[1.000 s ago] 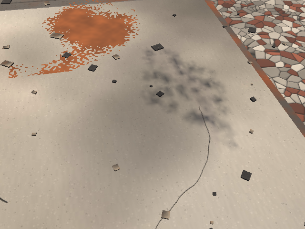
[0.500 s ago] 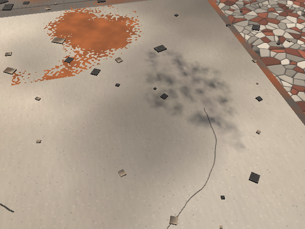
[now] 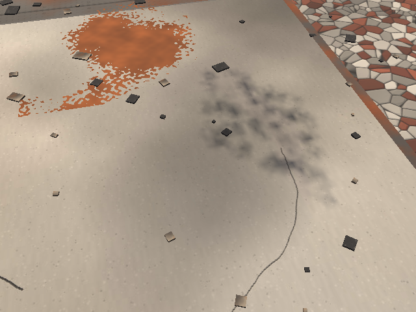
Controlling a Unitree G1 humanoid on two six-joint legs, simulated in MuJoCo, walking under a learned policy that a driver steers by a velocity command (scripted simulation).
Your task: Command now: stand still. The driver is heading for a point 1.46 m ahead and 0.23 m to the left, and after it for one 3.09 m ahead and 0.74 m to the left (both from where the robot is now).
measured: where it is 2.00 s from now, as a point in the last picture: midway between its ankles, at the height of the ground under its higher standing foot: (225, 299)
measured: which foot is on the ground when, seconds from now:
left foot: down 0.00-0.48, up 0.50-0.90, down 0.92-1.00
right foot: down 0.00-0.20, up 0.22-0.46, down 0.48-0.94, up 0.96-1.00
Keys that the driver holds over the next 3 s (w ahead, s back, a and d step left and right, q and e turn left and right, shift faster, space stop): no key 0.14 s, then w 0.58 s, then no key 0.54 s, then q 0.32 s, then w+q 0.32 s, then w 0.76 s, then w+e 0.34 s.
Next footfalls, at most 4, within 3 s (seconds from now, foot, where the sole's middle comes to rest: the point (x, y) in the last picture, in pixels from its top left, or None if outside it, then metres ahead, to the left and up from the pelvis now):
0.48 right None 0.14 -0.16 -0.78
0.92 left None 0.48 0.06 -0.78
1.26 right None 0.44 -0.17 -0.78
2.08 right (240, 253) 0.72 -0.09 -0.78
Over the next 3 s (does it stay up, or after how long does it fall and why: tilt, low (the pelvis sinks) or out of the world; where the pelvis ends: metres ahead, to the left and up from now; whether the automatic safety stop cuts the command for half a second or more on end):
stays up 1.01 0.19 0.00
